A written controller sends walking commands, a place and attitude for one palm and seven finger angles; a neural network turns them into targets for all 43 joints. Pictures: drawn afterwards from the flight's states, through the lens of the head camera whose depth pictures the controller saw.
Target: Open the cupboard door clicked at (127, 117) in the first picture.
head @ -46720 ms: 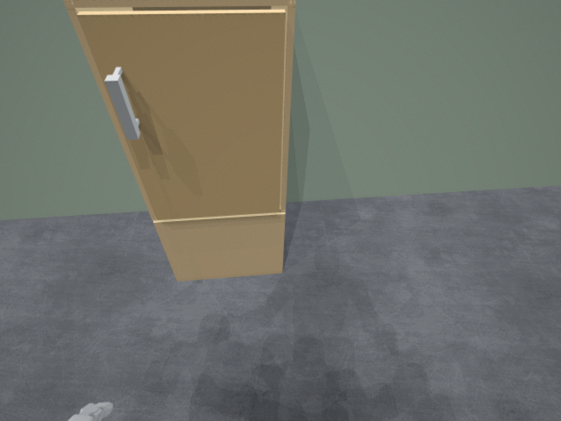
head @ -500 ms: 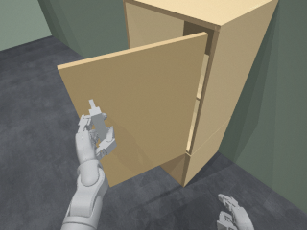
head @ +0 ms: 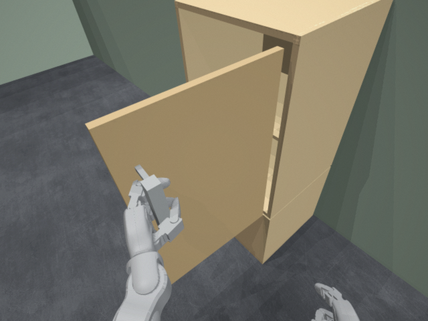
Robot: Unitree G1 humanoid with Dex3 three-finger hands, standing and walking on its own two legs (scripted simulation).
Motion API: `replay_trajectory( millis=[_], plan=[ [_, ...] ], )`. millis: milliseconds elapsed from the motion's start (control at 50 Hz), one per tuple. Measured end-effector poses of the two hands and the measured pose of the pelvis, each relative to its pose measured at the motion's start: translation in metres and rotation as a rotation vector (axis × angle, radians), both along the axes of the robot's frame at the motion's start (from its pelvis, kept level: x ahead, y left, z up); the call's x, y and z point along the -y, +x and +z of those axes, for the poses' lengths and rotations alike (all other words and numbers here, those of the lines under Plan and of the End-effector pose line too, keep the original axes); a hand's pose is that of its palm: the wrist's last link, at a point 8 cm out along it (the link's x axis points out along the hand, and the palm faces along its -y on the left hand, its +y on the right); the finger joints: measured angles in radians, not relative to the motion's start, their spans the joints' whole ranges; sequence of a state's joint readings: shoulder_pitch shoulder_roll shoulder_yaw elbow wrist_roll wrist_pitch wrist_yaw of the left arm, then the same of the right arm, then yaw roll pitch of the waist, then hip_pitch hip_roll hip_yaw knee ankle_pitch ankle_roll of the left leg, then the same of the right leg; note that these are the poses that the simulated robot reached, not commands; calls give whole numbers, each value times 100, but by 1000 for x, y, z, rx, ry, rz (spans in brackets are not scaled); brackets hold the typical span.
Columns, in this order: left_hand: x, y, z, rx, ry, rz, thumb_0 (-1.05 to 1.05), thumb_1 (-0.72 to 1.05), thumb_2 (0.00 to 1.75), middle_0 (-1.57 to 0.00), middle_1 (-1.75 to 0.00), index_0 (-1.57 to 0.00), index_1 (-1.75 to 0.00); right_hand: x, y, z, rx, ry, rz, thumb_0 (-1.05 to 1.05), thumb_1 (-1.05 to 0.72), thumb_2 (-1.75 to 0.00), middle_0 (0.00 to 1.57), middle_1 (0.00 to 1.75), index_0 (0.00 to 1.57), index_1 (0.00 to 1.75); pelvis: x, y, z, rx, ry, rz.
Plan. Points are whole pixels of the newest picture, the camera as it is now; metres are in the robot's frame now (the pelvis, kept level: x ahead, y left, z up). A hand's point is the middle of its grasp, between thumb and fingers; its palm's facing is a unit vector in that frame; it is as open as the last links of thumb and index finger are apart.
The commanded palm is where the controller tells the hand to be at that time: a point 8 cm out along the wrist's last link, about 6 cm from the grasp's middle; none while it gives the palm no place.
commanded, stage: open thumb and fingers to let go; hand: left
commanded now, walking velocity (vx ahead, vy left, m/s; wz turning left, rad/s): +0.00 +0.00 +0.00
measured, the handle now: (154, 200) +0.31 +0.13 +0.10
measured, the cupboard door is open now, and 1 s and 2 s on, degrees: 87 90 89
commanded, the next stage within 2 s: slide the hand sideways off the handle in 0.66 s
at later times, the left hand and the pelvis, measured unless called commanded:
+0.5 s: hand (173, 217) +0.28 +0.09 +0.09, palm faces +0.29 -0.96 +0.01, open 14.1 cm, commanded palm +0.24 +0.13 +0.09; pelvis +0.00 +0.02 +0.00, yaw +0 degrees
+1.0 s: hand (168, 240) +0.24 +0.09 +0.09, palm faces -0.24 -0.97 -0.05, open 16.1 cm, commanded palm +0.23 +0.14 +0.09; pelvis -0.02 +0.05 +0.00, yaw +0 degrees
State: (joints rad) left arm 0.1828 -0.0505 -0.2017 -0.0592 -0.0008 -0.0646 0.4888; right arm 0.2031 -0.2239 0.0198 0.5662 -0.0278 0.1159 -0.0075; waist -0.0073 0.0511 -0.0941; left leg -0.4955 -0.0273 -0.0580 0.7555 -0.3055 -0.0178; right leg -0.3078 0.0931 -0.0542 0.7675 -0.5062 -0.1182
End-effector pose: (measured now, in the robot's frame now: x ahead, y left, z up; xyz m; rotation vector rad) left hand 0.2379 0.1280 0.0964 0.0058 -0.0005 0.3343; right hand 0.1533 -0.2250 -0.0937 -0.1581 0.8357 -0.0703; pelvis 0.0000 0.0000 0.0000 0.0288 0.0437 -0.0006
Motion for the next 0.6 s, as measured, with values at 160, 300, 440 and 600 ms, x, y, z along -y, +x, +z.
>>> replay_trajectory(
  millis=[160,300,440,600],
  plan=[
    [-3,3,1,-6,-22,-12,1,30,64,-35,-129,-35,-129,-8,15,8,34,15,17,1,-91,-90,20,30,20,30,-1,4,3,3,3,0],
    [-2,3,-1,-11,-23,-17,0,-12,46,-33,-124,-33,-124,-15,20,11,42,12,28,1,-91,-90,20,30,20,30,-8,4,3,-1,0,2],
    [-3,4,-1,-6,-20,-32,0,-39,35,-29,-112,-31,-112,-23,17,10,30,9,24,1,-91,-90,20,30,20,30,-16,3,1,-6,-6,-1],
    [-5,4,-2,-5,-10,-60,-1,-48,31,-31,-86,-32,-85,-35,8,6,17,11,20,1,-91,-90,20,30,20,30,-26,-3,-1,-4,-17,-4]
  ],
)
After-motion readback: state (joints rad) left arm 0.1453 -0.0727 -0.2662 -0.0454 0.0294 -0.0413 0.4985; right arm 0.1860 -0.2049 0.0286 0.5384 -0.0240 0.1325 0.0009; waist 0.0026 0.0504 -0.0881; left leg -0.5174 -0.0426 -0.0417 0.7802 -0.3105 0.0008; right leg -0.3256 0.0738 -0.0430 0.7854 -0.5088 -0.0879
